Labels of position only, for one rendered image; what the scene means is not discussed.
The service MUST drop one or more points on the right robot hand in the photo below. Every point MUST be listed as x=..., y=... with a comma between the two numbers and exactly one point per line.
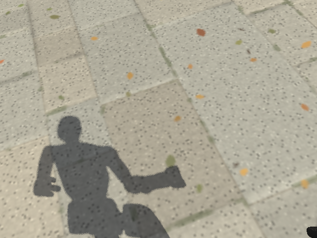
x=312, y=231

